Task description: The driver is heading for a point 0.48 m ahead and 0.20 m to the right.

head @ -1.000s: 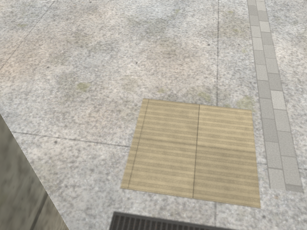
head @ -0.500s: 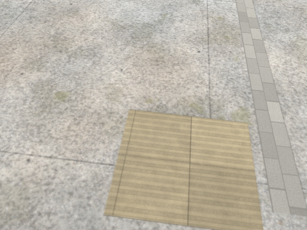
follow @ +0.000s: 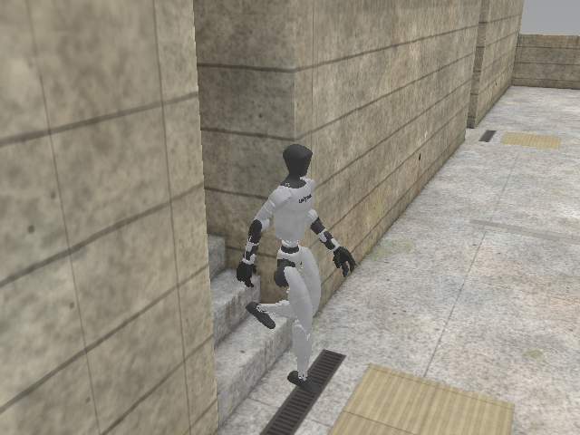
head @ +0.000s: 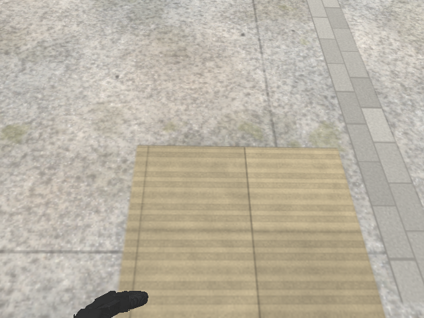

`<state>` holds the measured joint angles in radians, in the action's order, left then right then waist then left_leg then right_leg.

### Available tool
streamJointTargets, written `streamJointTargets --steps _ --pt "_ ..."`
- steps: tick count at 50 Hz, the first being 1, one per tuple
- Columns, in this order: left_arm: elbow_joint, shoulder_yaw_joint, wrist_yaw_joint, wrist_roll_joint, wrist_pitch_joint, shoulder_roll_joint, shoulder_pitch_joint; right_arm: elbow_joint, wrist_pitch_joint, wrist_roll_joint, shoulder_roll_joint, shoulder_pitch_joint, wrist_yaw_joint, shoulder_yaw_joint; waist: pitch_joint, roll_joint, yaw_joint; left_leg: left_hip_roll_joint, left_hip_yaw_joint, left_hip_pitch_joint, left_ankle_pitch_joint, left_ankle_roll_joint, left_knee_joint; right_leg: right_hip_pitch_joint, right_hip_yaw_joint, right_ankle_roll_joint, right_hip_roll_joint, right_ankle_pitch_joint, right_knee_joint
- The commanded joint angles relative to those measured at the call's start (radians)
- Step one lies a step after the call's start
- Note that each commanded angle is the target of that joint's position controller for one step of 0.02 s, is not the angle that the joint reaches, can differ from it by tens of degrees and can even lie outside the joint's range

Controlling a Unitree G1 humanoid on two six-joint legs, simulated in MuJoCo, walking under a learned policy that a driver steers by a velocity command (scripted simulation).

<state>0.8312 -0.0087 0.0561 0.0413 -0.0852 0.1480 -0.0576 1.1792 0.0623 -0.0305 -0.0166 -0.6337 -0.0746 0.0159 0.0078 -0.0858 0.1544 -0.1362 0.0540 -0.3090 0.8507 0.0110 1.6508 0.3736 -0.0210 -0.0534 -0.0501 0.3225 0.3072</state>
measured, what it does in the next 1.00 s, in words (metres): goes down, turning right: left foot, then right foot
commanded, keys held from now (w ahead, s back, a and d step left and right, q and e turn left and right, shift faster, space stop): no key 0.10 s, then e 0.90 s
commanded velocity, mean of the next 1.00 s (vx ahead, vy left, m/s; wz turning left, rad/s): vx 0.06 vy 0.00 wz -0.40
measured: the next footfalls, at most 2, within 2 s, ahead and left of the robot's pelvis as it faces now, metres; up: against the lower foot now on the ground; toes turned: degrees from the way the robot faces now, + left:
left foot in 0.26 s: +0.33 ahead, +0.17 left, +0.00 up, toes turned -6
right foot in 0.62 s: +0.23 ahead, -0.08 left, +0.00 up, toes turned -16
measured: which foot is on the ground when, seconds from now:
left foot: up 0.00-0.24, down 0.26-0.64, up 0.66-0.98, down 1.00-1.00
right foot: down 0.00-0.28, up 0.30-0.60, down 0.62-1.00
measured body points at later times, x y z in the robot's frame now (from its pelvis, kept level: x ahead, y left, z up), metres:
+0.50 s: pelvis +0.19 +0.05 -0.05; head +0.22 +0.05 +0.40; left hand +0.36 +0.29 -0.17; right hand +0.30 -0.21 -0.16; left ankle +0.29 +0.17 -0.77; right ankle +0.15 -0.08 -0.69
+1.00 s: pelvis +0.23 +0.02 -0.04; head +0.26 +0.00 +0.40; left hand +0.51 +0.17 -0.13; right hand +0.29 -0.29 -0.14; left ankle +0.30 +0.14 -0.77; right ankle +0.19 -0.07 -0.77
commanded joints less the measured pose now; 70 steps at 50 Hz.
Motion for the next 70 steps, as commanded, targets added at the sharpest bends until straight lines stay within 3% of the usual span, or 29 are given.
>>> streamJointTargets --steps 1,3,4,5,6,8,11,13,15,16,19,24,30,31,33,35,38,46,49,50,52,53,57,59,65,66,67,68,70 --pt "0.131 0.063 -0.039 -0.011 0.024 0.24 0.616 -0.175 0.052 -0.029 -0.145 0.146 0.047 0.024 0.421 -0.188 -0.348 0.053 -0.244 -1.053 0.109 -0.068 0.566 -1.301 0.29 -0.326 -0.439 0.977 0.414" --pt "0.101 0.061 -0.071 -0.041 0.051 0.167 0.523 -0.242 0.054 -0.02 -0.156 0.279 0.053 0.034 0.375 0.146 -0.307 0.148 -0.215 -1.06 -0.037 -0.073 0.38 -1.02 0.265 -0.299 -0.364 0.295 0.266" --pt "0.104 0.081 -0.083 -0.009 0.042 0.219 0.401 -0.244 0.03 -0.022 -0.112 0.241 0.036 0.021 0.34 0.117 -0.18 0.196 -0.25 -0.929 -0.231 -0.045 0.19 -0.73 0.329 -0.276 -0.412 -0.062 0.168" --pt "0.074 0.07 -0.08 -0.027 0.045 0.192 0.237 -0.23 -0.003 -0.015 -0.045 0.215 0.021 0.005 0.197 0.136 -0.068 0.262 -0.24 -0.801 -0.308 -0.058 0.04 -0.346 0.378 -0.268 -0.465 -0.195 0.08" --pt "-0.015 0.048 -0.087 -0.027 0.031 0.123 0.054 -0.282 -0.013 0.001 -0.089 0.31 0.024 0.018 0.014 0.263 -0.006 0.305 -0.238 -0.445 -0.534 -0.06 -0.474 0.108 0.248 -0.191 -0.3 -0.216 -0.017" --pt "-0.007 0.071 -0.073 -0.035 0.041 0.144 0.123 -0.236 0.018 0.03 -0.095 0.322 0.027 0.026 0.023 0.102 -0.064 0.122 -0.054 0.006 -0.902 -0.062 -0.815 0.331 0.06 -0.151 -0.08 -0.273 0.029" --pt "0.018 0.081 -0.069 0.007 0.059 0.152 0.181 -0.26 0.028 0.01 -0.119 0.311 0.049 0.023 0.082 -0.113 -0.047 0.092 -0.049 0.115 -1.036 -0.027 -1.025 0.111 0.058 -0.094 -0.076 -0.19 0.137" --pt "0.026 0.079 -0.09 0.003 0.051 0.13 0.243 -0.281 -0.001 0.041 -0.257 0.318 0.041 0.058 0.055 0.003 -0.034 0.144 -0.081 0.209 -1.231 0.006 -1.035 0.133 0.087 -0.026 -0.005 -0.262 0.24" --pt "0.011 0.053 -0.085 -0.002 0.059 0.034 0.417 -0.29 -0.019 0.07 -0.359 0.219 0.041 0.078 0.242 0.436 -0.054 0.538 -0.416 0.385 -1.713 0.235 -1.065 0.265 0.091 0.099 0.138 -1.013 0.822" --pt "0.009 0.071 -0.088 0.01 0.078 0.109 0.43 -0.328 -0.024 0.064 -0.353 0.253 0.052 0.073 0.304 0.385 -0.053 0.553 -0.53 0.325 -1.389 0.285 -1.12 0.285 0.185 0.108 0.129 -1.052 1.05" --pt "-0.055 0.094 -0.112 0.011 0.146 0.153 0.327 -0.404 -0.063 0.035 -0.32 0.492 0.046 0.062 0.132 0.239 -0.111 0.501 -0.444 0.071 -0.769 0.238 -1.247 0.375 0.143 0.105 0.039 -0.859 1.177" --pt "-0.108 0.097 -0.118 -0.008 0.157 0.136 0.284 -0.43 -0.061 0.043 -0.301 0.603 0.003 0.052 0.091 0.267 -0.166 0.388 -0.148 -0.082 -0.861 0.156 -1.27 0.175 0.069 0.095 0.024 -0.726 0.795" --pt "-0.165 0.083 -0.085 -0.026 0.167 0.125 0.255 -0.444 -0.074 0.007 -0.352 0.596 -0.017 0.073 0.2 0.222 -0.189 0.442 -0.11 -0.034 -0.736 0.081 -1.173 -0.047 -0.023 0.024 0.045 -0.62 0.395" --pt "-0.152 0.092 -0.083 -0.033 0.173 0.136 0.262 -0.438 -0.081 0.008 -0.325 0.568 -0.013 0.07 0.173 0.165 -0.184 0.398 -0.059 -0.073 -0.619 0.038 -1.089 -0.086 -0.022 -0.007 0.073 -0.592 0.311" --pt "-0.181 0.134 -0.089 -0.04 0.161 0.318 0.277 -0.535 -0.083 0.035 -0.252 0.621 0.006 0.048 0.106 -0.309 -0.172 0.152 0.041 -0.47 -0.286 -0.083 -0.615 -0.2 0.61 -0.236 -0.238 -0.377 0.022" --pt "-0.199 0.116 -0.077 -0.076 0.116 0.267 0.265 -0.53 -0.073 0.006 -0.297 0.684 0.003 0.065 0.096 -0.106 -0.187 0.148 -0.158 -0.573 -0.306 -0.05 -0.378 -0.232 0.617 -0.273 -0.257 -0.343 0.04" --pt "-0.256 0.09 -0.082 -0.025 0.133 0.182 0.109 -0.503 -0.085 0.037 -0.305 0.631 -0.014 0.073 0.104 -0.02 -0.132 0.177 -0.165 -0.445 -0.528 -0.067 -0.456 -0.156 0.41 -0.162 -0.138 -0.278 0.119" --pt "-0.249 0.126 -0.09 -0.002 0.16 0.247 0.18 -0.549 -0.085 0.018 -0.269 0.65 0.032 0.052 0.08 -0.12 -0.148 0.12 -0.085 -0.172 -0.45 -0.037 -0.924 -0.08 0.443 -0.138 -0.044 -0.523 0.106" --pt "-0.276 0.131 -0.095 -0.005 0.15 0.246 0.175 -0.528 -0.077 0.026 -0.295 0.589 0.041 0.059 0.101 -0.053 -0.116 0.137 -0.089 0.013 -0.631 -0.002 -1.135 -0.047 0.463 -0.105 -0.004 -0.447 0.166" --pt "-0.294 0.131 -0.097 -0.012 0.15 0.241 0.158 -0.516 -0.074 0.036 -0.314 0.529 0.046 0.064 0.127 0.0 -0.091 0.19 -0.105 0.145 -0.778 0.028 -1.141 0.033 0.447 -0.072 0.032 -0.452 0.221" --pt "-0.34 0.118 -0.08 -0.004 0.139 0.202 0.168 -0.486 -0.081 0.051 -0.386 0.472 0.046 0.088 0.188 0.393 -0.11 0.421 -0.369 0.281 -1.056 0.22 -1.218 0.218 0.203 0.047 0.181 -0.741 0.483" --pt "-0.327 0.142 -0.069 0.002 0.134 0.268 0.157 -0.501 -0.077 0.047 -0.353 0.481 0.037 0.081 0.176 0.411 -0.095 0.502 -0.442 0.306 -1.153 0.281 -1.241 0.284 0.196 0.077 0.172 -0.917 0.668" --pt "-0.305 0.14 -0.041 0.003 0.148 0.221 0.172 -0.512 -0.09 0.01 -0.371 0.55 0.025 0.091 0.092 0.218 -0.145 0.42 -0.236 0.232 -1.106 0.175 -1.253 0.31 0.155 0.107 0.087 -0.825 0.743" --pt "-0.32 0.117 -0.023 0.0 0.151 0.159 0.147 -0.5 -0.104 0.012 -0.402 0.541 0.024 0.102 0.087 0.21 -0.144 0.409 -0.161 0.183 -1.1 0.159 -1.25 0.216 0.075 0.09 0.083 -0.793 0.614" --pt "-0.278 0.116 -0.021 -0.019 0.139 0.167 0.217 -0.46 -0.096 -0.001 -0.408 0.438 0.045 0.1 0.079 0.226 -0.137 0.391 -0.069 0.028 -0.413 0.097 -1.26 -0.091 -0.095 -0.021 0.145 -0.705 0.276" --pt "-0.248 0.132 -0.028 -0.019 0.129 0.198 0.312 -0.471 -0.086 -0.001 -0.378 0.46 0.057 0.089 0.058 0.182 -0.185 0.363 -0.025 -0.061 -0.4 0.076 -1.135 -0.214 -0.055 -0.058 0.127 -0.698 0.229" --pt "-0.221 0.171 -0.037 -0.02 0.112 0.32 0.437 -0.531 -0.07 0.021 -0.303 0.533 0.062 0.065 0.073 -0.082 -0.228 0.225 0.131 -0.325 -0.396 -0.018 -0.722 -0.402 0.329 -0.169 -0.07 -0.675 0.117" --pt "-0.222 0.188 -0.021 -0.027 0.073 0.412 0.543 -0.623 -0.036 0.008 -0.31 0.672 0.054 0.06 0.087 -0.199 -0.288 0.087 -0.042 -0.631 -0.238 -0.015 -0.457 -0.502 0.829 -0.344 -0.259 -0.745 -0.065" --pt "-0.215 0.148 -0.029 -0.036 0.016 0.289 0.458 -0.583 0.013 -0.01 -0.372 0.59 0.06 0.077 0.028 -0.074 -0.236 0.173 -0.166 -0.719 -0.391 0.039 -0.384 -0.498 0.721 -0.317 -0.257 -0.696 -0.053"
